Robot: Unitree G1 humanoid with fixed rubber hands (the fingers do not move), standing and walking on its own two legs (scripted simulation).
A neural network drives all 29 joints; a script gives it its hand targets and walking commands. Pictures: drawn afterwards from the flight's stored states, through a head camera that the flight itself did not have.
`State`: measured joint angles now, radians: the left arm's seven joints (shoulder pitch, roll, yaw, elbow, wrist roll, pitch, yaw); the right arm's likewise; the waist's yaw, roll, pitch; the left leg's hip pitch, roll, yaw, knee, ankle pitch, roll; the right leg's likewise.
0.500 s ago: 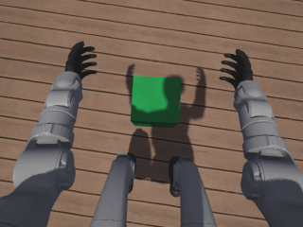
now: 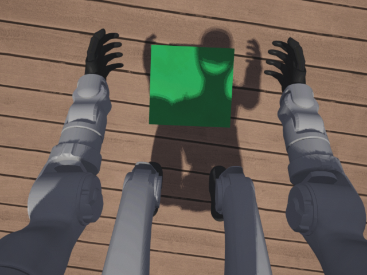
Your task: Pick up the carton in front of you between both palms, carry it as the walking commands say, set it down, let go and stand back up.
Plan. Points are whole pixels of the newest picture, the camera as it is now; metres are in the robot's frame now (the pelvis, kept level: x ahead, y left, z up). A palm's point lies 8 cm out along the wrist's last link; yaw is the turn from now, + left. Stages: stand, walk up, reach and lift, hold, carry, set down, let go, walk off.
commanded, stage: reach and lift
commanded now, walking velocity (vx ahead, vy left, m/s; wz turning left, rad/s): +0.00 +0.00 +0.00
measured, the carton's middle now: (189, 92) +0.47 +0.01 -0.41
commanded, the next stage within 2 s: none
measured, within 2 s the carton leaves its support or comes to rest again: leaves its support in 1.32 s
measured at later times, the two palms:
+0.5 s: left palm (122, 86) +0.47 +0.19 -0.34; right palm (256, 90) +0.47 -0.18 -0.34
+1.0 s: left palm (134, 84) +0.48 +0.17 -0.35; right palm (249, 89) +0.48 -0.16 -0.35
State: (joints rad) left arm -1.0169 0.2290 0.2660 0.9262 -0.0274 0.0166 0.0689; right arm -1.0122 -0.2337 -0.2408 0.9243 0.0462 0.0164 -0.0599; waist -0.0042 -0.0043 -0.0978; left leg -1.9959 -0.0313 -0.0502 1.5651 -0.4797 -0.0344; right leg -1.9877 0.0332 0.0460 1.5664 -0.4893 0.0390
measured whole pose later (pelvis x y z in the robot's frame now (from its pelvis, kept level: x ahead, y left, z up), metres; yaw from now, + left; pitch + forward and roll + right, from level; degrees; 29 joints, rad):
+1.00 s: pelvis -0.04 +0.00 -0.16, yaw +0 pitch +40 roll +0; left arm -1.35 0.32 0.01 1.14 -0.27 -0.02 0.12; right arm -1.35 -0.30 -0.02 1.12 0.25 -0.02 -0.13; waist 0.00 -0.01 0.29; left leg -2.31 -0.03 -0.05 2.15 -0.54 -0.05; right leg -2.30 0.04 0.04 2.15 -0.55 0.05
